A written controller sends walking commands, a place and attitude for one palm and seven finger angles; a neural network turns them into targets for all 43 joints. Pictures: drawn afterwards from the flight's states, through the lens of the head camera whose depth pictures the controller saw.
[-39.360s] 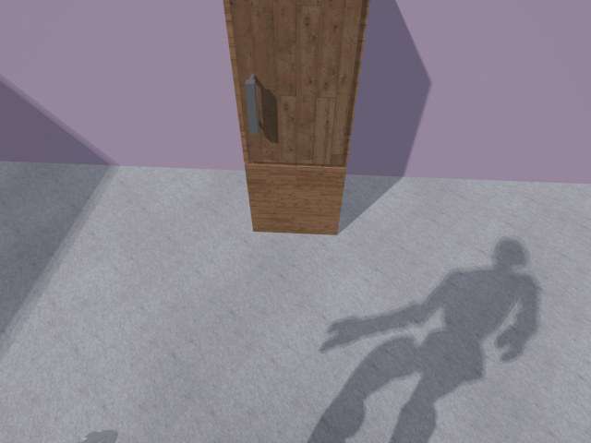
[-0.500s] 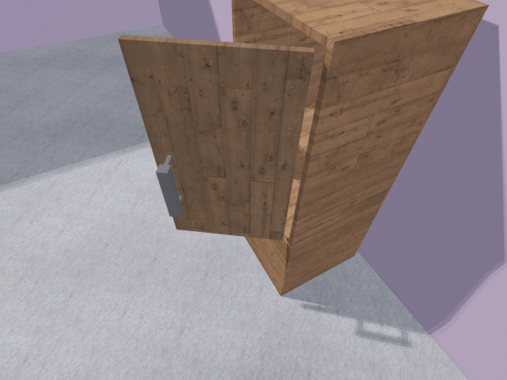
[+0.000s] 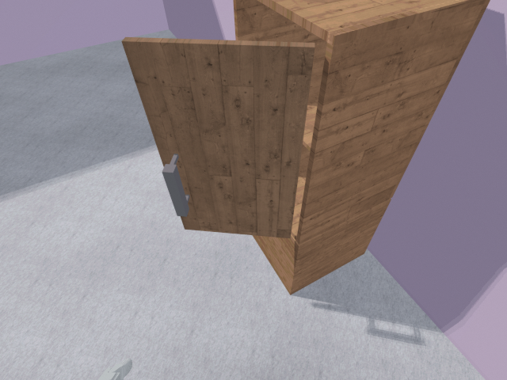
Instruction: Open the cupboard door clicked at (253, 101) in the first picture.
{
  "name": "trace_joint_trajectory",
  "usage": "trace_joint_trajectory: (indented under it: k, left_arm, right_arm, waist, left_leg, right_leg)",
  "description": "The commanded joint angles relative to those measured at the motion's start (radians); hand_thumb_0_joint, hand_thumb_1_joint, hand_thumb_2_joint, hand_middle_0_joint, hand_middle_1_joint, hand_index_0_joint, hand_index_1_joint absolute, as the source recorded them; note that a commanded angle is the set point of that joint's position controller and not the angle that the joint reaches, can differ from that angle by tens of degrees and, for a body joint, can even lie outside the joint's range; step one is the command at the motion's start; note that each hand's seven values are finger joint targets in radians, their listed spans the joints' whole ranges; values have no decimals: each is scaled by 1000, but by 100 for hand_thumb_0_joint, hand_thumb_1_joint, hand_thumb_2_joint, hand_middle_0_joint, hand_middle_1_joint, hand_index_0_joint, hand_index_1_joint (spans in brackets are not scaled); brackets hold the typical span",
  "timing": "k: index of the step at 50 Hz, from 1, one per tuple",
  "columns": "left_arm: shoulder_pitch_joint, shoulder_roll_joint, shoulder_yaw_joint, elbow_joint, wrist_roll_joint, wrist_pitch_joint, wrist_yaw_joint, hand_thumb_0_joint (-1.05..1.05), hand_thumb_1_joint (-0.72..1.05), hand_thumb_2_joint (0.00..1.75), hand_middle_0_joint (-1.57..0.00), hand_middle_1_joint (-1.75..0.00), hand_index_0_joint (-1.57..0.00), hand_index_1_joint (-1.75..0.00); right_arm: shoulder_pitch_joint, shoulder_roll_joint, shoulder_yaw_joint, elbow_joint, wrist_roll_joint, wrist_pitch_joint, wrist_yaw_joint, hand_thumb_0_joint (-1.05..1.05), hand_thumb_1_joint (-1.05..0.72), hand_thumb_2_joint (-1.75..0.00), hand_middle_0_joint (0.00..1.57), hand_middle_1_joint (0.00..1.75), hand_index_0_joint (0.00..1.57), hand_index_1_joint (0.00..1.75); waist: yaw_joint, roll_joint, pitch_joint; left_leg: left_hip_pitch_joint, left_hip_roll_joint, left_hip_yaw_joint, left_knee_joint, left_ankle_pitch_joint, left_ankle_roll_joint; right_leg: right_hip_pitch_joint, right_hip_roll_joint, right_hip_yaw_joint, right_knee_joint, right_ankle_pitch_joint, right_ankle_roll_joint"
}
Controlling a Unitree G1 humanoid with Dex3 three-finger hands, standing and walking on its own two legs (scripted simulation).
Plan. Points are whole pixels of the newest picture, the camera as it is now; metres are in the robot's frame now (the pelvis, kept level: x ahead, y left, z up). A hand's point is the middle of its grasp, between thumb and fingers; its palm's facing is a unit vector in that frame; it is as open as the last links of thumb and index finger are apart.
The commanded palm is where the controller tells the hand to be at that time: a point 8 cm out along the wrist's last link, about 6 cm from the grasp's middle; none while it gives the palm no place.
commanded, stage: raise the hand with hooked fingers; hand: left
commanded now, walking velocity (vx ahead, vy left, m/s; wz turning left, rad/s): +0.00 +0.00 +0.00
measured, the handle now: (179, 185) +0.57 +0.23 -0.10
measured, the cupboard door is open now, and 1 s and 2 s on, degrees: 55 55 55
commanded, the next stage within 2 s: move the hooked fingers beside the handle in 1.98 s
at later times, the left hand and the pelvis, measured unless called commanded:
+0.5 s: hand (138, 369) +0.16 +0.20 -0.07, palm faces -0.02 -1.00 -0.06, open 9.8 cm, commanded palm +0.15 +0.25 -0.07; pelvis -0.06 +0.00 -0.11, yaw +1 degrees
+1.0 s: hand (121, 336) +0.21 +0.25 -0.08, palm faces -0.07 -1.00 -0.04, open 12.7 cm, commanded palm +0.19 +0.30 -0.07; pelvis -0.05 +0.02 -0.10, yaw +0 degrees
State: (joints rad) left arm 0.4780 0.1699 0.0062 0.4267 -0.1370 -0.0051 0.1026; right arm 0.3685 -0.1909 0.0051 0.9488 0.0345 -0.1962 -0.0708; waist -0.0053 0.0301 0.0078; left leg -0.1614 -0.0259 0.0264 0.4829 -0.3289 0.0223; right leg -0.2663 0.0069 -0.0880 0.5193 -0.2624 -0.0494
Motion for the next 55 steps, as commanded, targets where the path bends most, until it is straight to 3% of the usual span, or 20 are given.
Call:
trace_joint_trajectory:
  k: [1, 2, 4, 6, 7, 8, 9, 12, 14, 17, 18, 19, 22, 26, 27, 30, 36, 42, 46, 55]
  left_arm:
    - [-214, 6, 25, -258, -46, -240, -82, 0, 74, 83, -21, -40, -21, -40]
    - [-153, 10, 59, -177, -47, -305, -133, 0, 71, 82, -21, -42, -21, -42]
    - [-1, -20, 89, -149, -84, -458, -251, 0, 67, 80, -22, -45, -22, -45]
    - [53, 20, 147, -163, -118, -610, -381, 0, 62, 78, -22, -48, -22, -48]
    - [60, 82, 206, -132, -121, -671, -450, 0, 60, 77, -22, -50, -22, -50]
    - [27, 117, 223, -165, -126, -714, -498, 0, 57, 76, -22, -51, -22, -51]
    - [25, 143, 258, -161, -133, -705, -517, 0, 55, 75, -22, -53, -22, -53]
    - [-99, 172, 260, -345, -182, -604, -522, 0, 48, 72, -23, -57, -23, -57]
    - [-173, 179, 259, -464, -179, -564, -478, 0, 43, 70, -23, -60, -23, -60]
    - [-323, 204, 241, -691, -156, -596, -423, 0, 36, 67, -24, -64, -24, -64]
    - [-306, 207, 238, -703, -138, -602, -417, 0, 34, 66, -24, -66, -24, -66]
    - [-290, 174, 199, -691, -131, -604, -421, 0, 32, 65, -24, -68, -24, -68]
    - [-347, 183, 173, -580, -142, -574, -466, 0, 25, 62, -25, -72, -25, -72]
    - [-290, 221, 235, -481, -169, -473, -516, 0, 15, 58, -25, -78, -25, -78]
    - [-268, 246, 275, -436, -186, -440, -527, 0, 13, 57, -25, -80, -25, -80]
    - [-240, 262, 332, -485, -209, -409, -511, 0, 6, 54, -26, -84, -26, -84]
    - [-269, 260, 345, -440, -200, -460, -470, 0, -8, 48, -27, -93, -27, -93]
    - [-335, 296, 353, -389, -212, -495, -515, 0, -22, 42, -28, -102, -28, -102]
    - [-344, 314, 363, -429, -212, -503, -529, 0, -31, 38, -29, -108, -29, -108]
    - [-381, 349, 405, -376, -223, -474, -569, 0, -50, 30, -30, -120, -30, -120]
  right_arm:
    - [-142, -209, -62, -288, -23, -152, -5, 0, -90, -90, 20, 30, 20, 30]
    - [-152, -203, -71, -327, -24, -162, 13, 0, -90, -90, 20, 30, 20, 30]
    - [-188, -188, -84, -410, -32, -173, 41, 0, -90, -90, 20, 30, 20, 30]
    - [-215, -187, -96, -469, -30, -171, 72, 0, -90, -90, 20, 30, 20, 30]
    - [-214, -196, -105, -489, -29, -161, 89, 0, -90, -90, 20, 30, 20, 30]
    - [-238, -200, -106, -523, -27, -151, 97, 0, -90, -90, 20, 30, 20, 30]
    - [-256, -202, -110, -553, -20, -134, 94, 0, -90, -90, 20, 30, 20, 30]
    - [-281, -206, -102, -656, -5, -85, 79, 0, -90, -90, 20, 30, 20, 30]
    - [-251, -192, -96, -675, 0, -65, 62, 0, -90, -90, 20, 30, 20, 30]
    - [-190, -186, -78, -651, -19, -56, 42, 0, -90, -90, 20, 30, 20, 30]
    - [-184, -182, -77, -638, -20, -54, 37, 0, -90, -90, 20, 30, 20, 30]
    - [-183, -180, -71, -624, -20, -57, 34, 0, -90, -90, 20, 30, 20, 30]
    - [-182, -201, -50, -580, -17, -69, 21, 0, -90, -90, 20, 30, 20, 30]
    - [-191, -202, -48, -572, 4, -82, 11, 0, -90, -90, 20, 30, 20, 30]
    - [-201, -203, -44, -574, 4, -78, 10, 0, -90, -90, 20, 30, 20, 30]
    - [-207, -186, -45, -587, 6, -79, 13, 0, -90, -90, 20, 30, 20, 30]
    - [-189, -190, -51, -566, -2, -84, 20, 0, -90, -90, 20, 30, 20, 30]
    - [-156, -224, -56, -567, 1, -81, 14, 0, -90, -90, 20, 30, 20, 30]
    - [-141, -233, -60, -567, 1, -82, 16, 0, -90, -90, 20, 30, 20, 30]
    - [-127, -245, -61, -568, 0, -59, 26, 0, -90, -90, 20, 30, 20, 30]
  waist:
    - [-78, -316, -6]
    - [-37, -266, -13]
    - [37, -280, -123]
    - [65, -191, -198]
    - [76, -102, -220]
    - [74, -103, -246]
    - [83, -143, -278]
    - [79, -62, -317]
    - [46, -8, -336]
    - [-12, 39, -411]
    - [-13, 58, -440]
    - [-32, 77, -418]
    - [-73, 36, -352]
    - [-29, -6, -422]
    - [-4, 5, -423]
    - [27, -15, -495]
    - [8, -40, -415]
    - [-10, -15, -387]
    - [-1, 67, -437]
    - [-6, 85, -452]
  left_leg:
    - [-274, 21, -82, 119, 96, 13]
    - [-351, 4, -71, 181, 57, 2]
    - [-483, -13, -41, 284, 15, -16]
    - [-603, -30, -20, 391, 15, -30]
    - [-638, -34, -17, 453, 36, -39]
    - [-705, -35, -9, 500, 17, -34]
    - [-757, -37, 4, 529, -5, -23]
    - [-795, -42, 5, 557, -74, -9]
    - [-779, -23, -4, 573, -75, 1]
    - [-726, 9, -44, 616, 6, 13]
    - [-703, 15, -52, 616, 28, 12]
    - [-697, 19, -58, 622, 31, 12]
    - [-750, 23, -80, 644, -29, 14]
    - [-788, 14, -83, 605, -68, 11]
    - [-794, 12, -82, 599, -57, 8]
    - [-777, 8, -80, 568, -6, 6]
    - [-798, 11, -80, 553, -33, 2]
    - [-785, 11, -84, 550, -47, 0]
    - [-701, 16, -95, 535, 51, -17]
    - [-649, 28, -110, 554, 187, -45]
  right_leg:
    - [-238, -27, 16, 21, -62, 45]
    - [-275, -37, 33, 73, -114, 37]
    - [-288, -38, 60, 196, -150, 24]
    - [-296, -44, 94, 310, -84, 9]
    - [-300, -55, 133, 369, -34, -6]
    - [-326, -61, 153, 403, -42, -4]
    - [-326, -62, 182, 417, -66, 3]
    - [-366, -50, 218, 411, -219, 6]
    - [-404, -39, 205, 416, -238, 12]
    - [-442, -13, 164, 484, -106, 11]
    - [-456, -10, 147, 497, -76, 11]
    - [-490, -8, 130, 503, -66, 13]
    - [-560, 5, 107, 502, -140, 15]
    - [-488, -8, 105, 473, -205, 29]
    - [-472, -3, 101, 480, -206, 21]
    - [-401, -14, 95, 475, -160, 26]
    - [-469, -12, 73, 482, -201, 24]
    - [-517, -5, 61, 499, -202, 16]
    - [-522, -2, 36, 524, -105, 14]
    - [-557, 9, 14, 552, -28, 15]
